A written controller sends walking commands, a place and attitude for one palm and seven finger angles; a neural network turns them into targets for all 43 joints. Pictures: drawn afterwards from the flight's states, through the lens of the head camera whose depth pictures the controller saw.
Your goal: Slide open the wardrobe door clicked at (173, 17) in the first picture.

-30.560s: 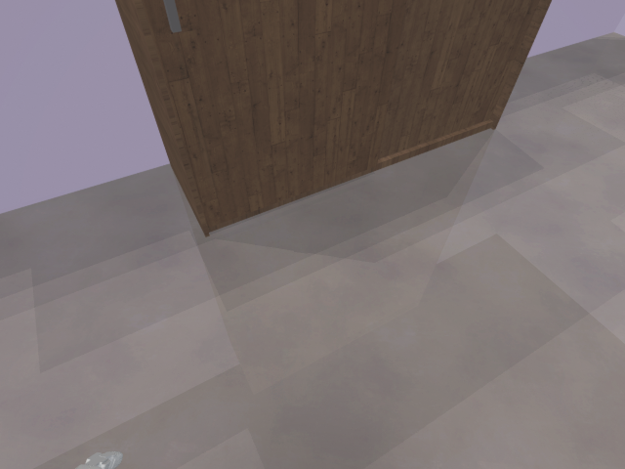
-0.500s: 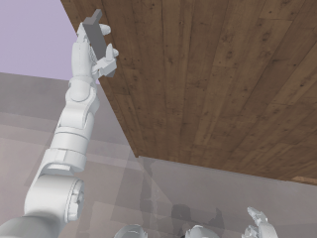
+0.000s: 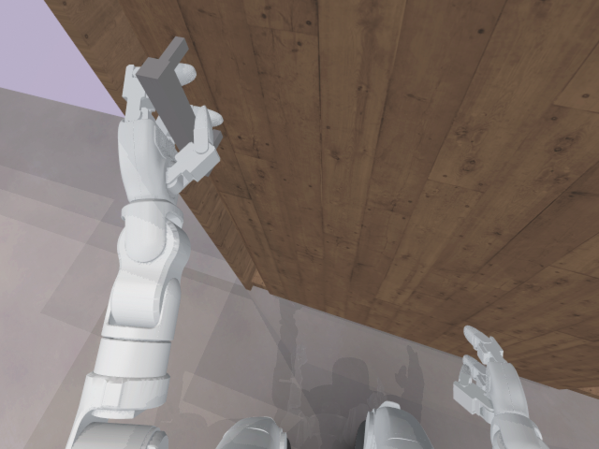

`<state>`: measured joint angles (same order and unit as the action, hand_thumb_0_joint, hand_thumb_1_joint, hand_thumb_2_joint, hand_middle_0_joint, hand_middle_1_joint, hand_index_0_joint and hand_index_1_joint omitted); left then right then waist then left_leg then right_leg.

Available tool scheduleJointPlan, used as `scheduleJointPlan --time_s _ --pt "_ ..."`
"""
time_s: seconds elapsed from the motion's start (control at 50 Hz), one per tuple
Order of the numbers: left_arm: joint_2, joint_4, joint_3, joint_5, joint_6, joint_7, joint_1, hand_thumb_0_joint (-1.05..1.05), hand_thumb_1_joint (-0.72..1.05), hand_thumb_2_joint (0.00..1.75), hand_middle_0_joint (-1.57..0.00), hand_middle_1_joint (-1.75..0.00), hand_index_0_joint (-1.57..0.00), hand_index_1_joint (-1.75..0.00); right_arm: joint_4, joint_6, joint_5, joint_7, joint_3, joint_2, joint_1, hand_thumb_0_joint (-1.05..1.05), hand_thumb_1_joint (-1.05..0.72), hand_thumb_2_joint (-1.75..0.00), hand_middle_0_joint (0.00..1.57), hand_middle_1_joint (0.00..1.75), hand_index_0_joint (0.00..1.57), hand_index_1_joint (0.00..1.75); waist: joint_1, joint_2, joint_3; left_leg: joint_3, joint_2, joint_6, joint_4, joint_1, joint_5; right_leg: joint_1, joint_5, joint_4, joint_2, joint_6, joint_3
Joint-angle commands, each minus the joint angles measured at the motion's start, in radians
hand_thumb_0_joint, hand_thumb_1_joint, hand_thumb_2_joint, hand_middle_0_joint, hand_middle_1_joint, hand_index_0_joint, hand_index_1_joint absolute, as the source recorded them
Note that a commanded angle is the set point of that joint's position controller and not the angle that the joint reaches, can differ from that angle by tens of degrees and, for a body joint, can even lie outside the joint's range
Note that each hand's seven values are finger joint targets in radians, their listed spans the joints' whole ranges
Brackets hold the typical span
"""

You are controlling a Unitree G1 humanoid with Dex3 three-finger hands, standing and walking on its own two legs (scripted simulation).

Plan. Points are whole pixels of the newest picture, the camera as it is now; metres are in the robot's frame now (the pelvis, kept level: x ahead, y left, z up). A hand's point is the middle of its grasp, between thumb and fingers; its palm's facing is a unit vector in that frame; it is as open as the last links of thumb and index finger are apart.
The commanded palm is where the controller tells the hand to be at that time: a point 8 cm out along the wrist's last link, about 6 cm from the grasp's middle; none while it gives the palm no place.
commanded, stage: step sideways, sliding the door along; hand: left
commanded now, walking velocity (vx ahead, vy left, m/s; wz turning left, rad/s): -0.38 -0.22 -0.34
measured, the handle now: (191, 112) +0.43 +0.18 +0.16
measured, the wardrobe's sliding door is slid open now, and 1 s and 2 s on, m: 0.07 0.28 0.49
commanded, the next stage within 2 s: none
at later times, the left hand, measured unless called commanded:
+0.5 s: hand (300, 167) +0.37 +0.05 +0.16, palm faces +0.35 -0.94 -0.04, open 6.7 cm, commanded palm +0.32 +0.03 +0.15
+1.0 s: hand (408, 201) +0.35 -0.05 +0.15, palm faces +0.20 -0.98 -0.07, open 6.8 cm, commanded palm +0.31 -0.07 +0.15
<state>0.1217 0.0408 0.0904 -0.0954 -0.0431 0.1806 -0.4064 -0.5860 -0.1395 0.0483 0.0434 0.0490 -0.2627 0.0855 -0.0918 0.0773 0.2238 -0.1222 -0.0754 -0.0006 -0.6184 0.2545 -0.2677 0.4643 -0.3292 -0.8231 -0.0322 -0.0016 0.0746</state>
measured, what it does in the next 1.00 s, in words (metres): steps to the right: right foot, then left foot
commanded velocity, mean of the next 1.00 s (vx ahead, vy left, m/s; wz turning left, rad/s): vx -0.36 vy -0.25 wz -0.20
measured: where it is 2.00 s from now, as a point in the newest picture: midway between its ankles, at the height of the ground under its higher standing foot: outside the picture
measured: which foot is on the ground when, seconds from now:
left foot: down 0.00-0.32, up 0.34-0.60, down 0.62-0.96, up 0.98-1.00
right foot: up 0.00-0.26, down 0.28-0.60, up 0.62-0.92, down 0.94-1.00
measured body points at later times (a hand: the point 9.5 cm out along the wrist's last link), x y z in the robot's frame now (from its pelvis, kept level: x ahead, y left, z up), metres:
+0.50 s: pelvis +0.07 -0.11 +0.02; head +0.19 -0.13 +0.45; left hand +0.35 +0.10 +0.16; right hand +0.28 -0.29 -0.10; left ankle +0.02 +0.05 -0.66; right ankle +0.11 -0.17 -0.72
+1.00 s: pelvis +0.00 -0.18 +0.00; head +0.07 -0.21 +0.44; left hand +0.33 +0.00 +0.16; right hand +0.19 -0.38 -0.10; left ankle +0.05 +0.04 -0.72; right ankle +0.01 -0.28 -0.73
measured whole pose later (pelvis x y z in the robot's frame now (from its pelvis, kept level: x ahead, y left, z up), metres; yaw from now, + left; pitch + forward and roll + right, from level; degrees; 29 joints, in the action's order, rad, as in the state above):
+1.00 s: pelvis +0.00 -0.18 +0.00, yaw -12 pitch -1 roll -1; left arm 0.10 0.23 0.13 -0.05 -0.08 0.21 -0.08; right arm -0.56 -0.17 0.02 -0.02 -0.04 -0.16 0.10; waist -0.11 0.09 0.18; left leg -0.08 -0.27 -0.09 -0.67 0.30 -0.37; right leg 0.29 -0.28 -0.59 0.01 0.02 0.11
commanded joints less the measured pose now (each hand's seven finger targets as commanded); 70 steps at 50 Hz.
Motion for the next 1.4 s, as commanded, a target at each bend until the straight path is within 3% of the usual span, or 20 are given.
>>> scheduleJointPlan --time_s 0.0,0.24,0.28,0.3,0.34,0.36,0.44,0.54,0.56,0.58,0.62,0.74,0.86,0.92,0.96,1.0,1.1,1.14,1.16,1.38 --pt "-0.079 0.492 -0.351 0.09 -0.215 -0.13 -0.431 0.0 0.9 0.9 -0.45 -1.4 -0.45 -1.4 0.158 -0.068 -0.019 -0.057 0.009 -0.052 0.017 0.0 -0.9 -0.9 0.2 0.3 0.2 0.3 0.123 0.184 -0.588 0.119 -0.375 0.12 0.02 -0.663 1.362 0.239 -0.193 -0.241 0.001 -0.019 -0.064" --pt "-0.004 0.598 -0.293 0.083 -0.211 -0.146 -0.066 0.0 0.9 0.9 -0.45 -1.4 -0.45 -1.4 0.19 -0.095 -0.025 -0.057 -0.047 -0.006 -0.04 0.0 -0.9 -0.9 0.2 0.3 0.2 0.3 0.104 0.169 -0.443 -0.087 -0.311 0.026 -0.153 -0.381 0.987 -0.129 0.295 0.233 0.021 -0.048 0.058" --pt "0.025 0.608 -0.273 0.092 -0.227 -0.141 -0.001 0.0 0.9 0.9 -0.45 -1.4 -0.45 -1.4 0.188 -0.089 -0.015 -0.048 -0.041 0.004 -0.041 0.0 -0.9 -0.9 0.2 0.3 0.2 0.3 0.081 -0.073 -0.454 -0.08 -0.189 -0.018 -0.373 -0.224 0.403 -0.242 0.862 0.307 -0.097 0.019 -0.106" --pt "0.06 0.617 -0.248 0.087 -0.219 -0.131 0.073 0.0 0.9 0.9 -0.45 -1.4 -0.45 -1.4 0.204 -0.084 -0.015 -0.034 -0.036 0.012 -0.057 0.0 -0.9 -0.9 0.2 0.3 0.2 0.3 0.049 -0.335 -0.487 -0.034 -0.001 -0.061 -0.523 0.036 -0.312 -0.414 1.491 0.307 -0.234 0.118 -0.375" --pt "0.07 0.735 -0.227 0.082 -0.21 -0.106 0.187 0.0 0.9 0.9 -0.45 -1.4 -0.45 -1.4 0.203 -0.089 -0.035 -0.038 -0.061 0.048 -0.016 0.0 -0.9 -0.9 0.2 0.3 0.2 0.3 0.049 -0.338 -0.513 0.158 0.04 -0.056 -0.58 0.235 -0.538 -0.566 1.662 0.285 -0.334 0.132 -0.481" --pt "0.056 0.825 -0.225 0.075 -0.239 -0.1 0.184 0.0 0.9 0.9 -0.45 -1.4 -0.45 -1.4 0.18 -0.088 -0.04 -0.062 -0.076 0.059 0.0 0.0 -0.9 -0.9 0.2 0.3 0.2 0.3 0.074 -0.236 -0.55 0.175 0.038 -0.062 -0.564 0.272 -0.459 -0.669 1.574 0.282 -0.308 0.052 -0.459" --pt "0.019 0.808 -0.254 0.097 -0.282 -0.072 0.286 0.0 0.9 0.9 -0.45 -1.4 -0.45 -1.4 0.178 -0.03 -0.029 -0.075 -0.064 0.052 -0.039 0.0 -0.9 -0.9 0.2 0.3 0.2 0.3 0.084 -0.25 -0.629 0.12 0.069 -0.082 -0.305 0.191 -0.341 -0.706 1.487 0.282 -0.267 0.184 -0.362" --pt "-0.013 0.757 -0.352 0.113 -0.317 -0.099 0.296 0.0 0.9 0.9 -0.45 -1.4 -0.45 -1.4 0.183 0.008 -0.04 -0.069 -0.039 0.032 -0.018 0.0 -0.9 -0.9 0.2 0.3 0.2 0.3 0.108 -0.14 -0.605 0.044 -0.002 -0.062 0.128 -0.213 0.109 -0.294 0.91 0.273 -0.141 0.11 -0.288" --pt "-0.002 0.756 -0.362 0.112 -0.317 -0.11 0.298 0.0 0.9 0.9 -0.45 -1.4 -0.45 -1.4 0.195 0.007 -0.041 -0.066 -0.02 0.006 -0.006 0.0 -0.9 -0.9 0.2 0.3 0.2 0.3 0.126 -0.113 -0.582 0.125 -0.128 -0.004 0.196 -0.384 0.391 -0.106 0.612 0.192 -0.084 0.059 -0.245" --pt "-0.009 0.776 -0.366 0.108 -0.312 -0.123 0.297 0.0 0.9 0.9 -0.45 -1.4 -0.45 -1.4 0.233 -0.011 -0.04 -0.064 0.005 -0.062 -0.032 0.0 -0.9 -0.9 0.2 0.3 0.2 0.3 0.1 0.152 -0.569 0.396 -0.433 0.15 0.234 -0.471 0.959 0.103 0.033 -0.032 0.02 -0.024 -0.165" --pt "-0.025 0.706 -0.366 0.141 -0.307 -0.105 0.292 0.0 0.9 0.9 -0.45 -1.4 -0.45 -1.4 0.273 -0.034 -0.039 -0.065 0.007 -0.078 -0.073 0.0 -0.9 -0.9 0.2 0.3 0.2 0.3 0.08 0.075 -0.472 0.292 -0.498 0.215 0.171 -0.412 1.133 0.151 -0.29 -0.32 0.043 -0.025 -0.163" --pt "-0.043 0.647 -0.346 0.141 -0.217 -0.109 0.159 0.0 0.9 0.9 -0.45 -1.4 -0.45 -1.4 0.213 -0.057 -0.052 -0.075 0.002 -0.053 -0.035 0.0 -0.9 -0.9 0.2 0.3 0.2 0.3 0.087 0.177 -0.419 0.013 -0.367 0.094 0.18 -0.305 0.879 0.01 -0.091 -0.166 0.015 -0.041 -0.027" --pt "-0.031 0.601 -0.311 0.116 -0.2 -0.108 0.077 0.0 0.9 0.9 -0.45 -1.4 -0.45 -1.4 0.187 -0.088 -0.041 -0.064 -0.014 -0.034 -0.025 0.0 -0.9 -0.9 0.2 0.3 0.2 0.3 0.105 0.232 -0.436 -0.015 -0.326 0.056 0.118 -0.331 0.767 -0.121 0.054 0.18 0.054 -0.051 0.043" --pt "0.012 0.61 -0.297 0.115 -0.202 -0.108 0.03 0.0 0.9 0.9 -0.45 -1.4 -0.45 -1.4 0.175 -0.092 -0.018 -0.052 -0.032 -0.005 -0.04 0.0 -0.9 -0.9 0.2 0.3 0.2 0.3 0.1 0.044 -0.452 -0.059 -0.183 0.011 -0.029 -0.218 0.349 -0.274 0.591 0.439 -0.008 -0.047 0.001" --pt "0.113 0.569 -0.198 0.11 -0.198 -0.093 0.088 0.0 0.9 0.9 -0.45 -1.4 -0.45 -1.4 0.172 -0.078 -0.02 -0.023 -0.03 0.025 -0.052 0.0 -0.9 -0.9 0.2 0.3 0.2 0.3 0.056 -0.363 -0.534 0.004 0.036 -0.038 -0.348 0.098 -0.385 -0.419 1.247 0.417 -0.264 0.095 -0.352" --pt "0.047 0.62 -0.236 0.108 -0.212 -0.084 0.082 0.0 0.9 0.9 -0.45 -1.4 -0.45 -1.4 0.136 -0.084 -0.036 -0.007 -0.045 0.045 -0.059 0.0 -0.9 -0.9 0.2 0.3 0.2 0.3 0.058 -0.338 -0.586 0.166 0.039 -0.048 -0.454 0.248 -0.434 -0.6 1.344 0.321 -0.302 0.176 -0.362" --pt "0.083 0.558 -0.195 0.103 -0.255 -0.088 -0.018 0.0 0.9 0.9 -0.45 -1.4 -0.45 -1.4 0.099 -0.017 -0.046 -0.002 -0.015 0.004 0.001 0.0 -0.9 -0.9 0.2 0.3 0.2 0.3 0.123 -0.203 -0.613 0.041 -0.015 -0.058 0.135 -0.152 0.08 -0.374 0.992 0.215 -0.163 0.108 -0.158" --pt "0.057 0.55 -0.212 0.078 -0.242 -0.111 -0.014 0.0 0.9 0.9 -0.45 -1.4 -0.45 -1.4 0.16 -0.006 -0.041 -0.007 0.025 -0.082 -0.023 0.0 -0.9 -0.9 0.2 0.3 0.2 0.3 0.106 0.153 -0.611 0.443 -0.463 0.143 0.238 -0.471 1.024 0.063 -0.014 -0.073 0.01 -0.03 -0.08" --pt "0.066 0.483 -0.192 0.103 -0.232 -0.111 -0.049 0.0 0.9 0.9 -0.45 -1.4 -0.45 -1.4 0.159 -0.011 -0.044 -0.029 0.026 -0.088 -0.029 0.0 -0.9 -0.9 0.2 0.3 0.2 0.3 0.094 0.113 -0.586 0.388 -0.495 0.186 0.205 -0.464 1.089 0.099 -0.244 -0.244 0.038 -0.015 -0.159" --pt "0.035 0.286 -0.194 0.074 -0.127 -0.121 -0.297 0.0 0.9 0.9 -0.45 -1.4 -0.45 -1.4 0.135 -0.033 -0.03 -0.028 0.024 -0.078 0.017 0.0 -0.9 -0.9 0.2 0.3 0.2 0.3 0.119 0.286 -0.47 0.081 -0.332 0.083 0.226 -0.293 0.656 -0.104 -0.072 0.022 0.05 -0.046 0.01"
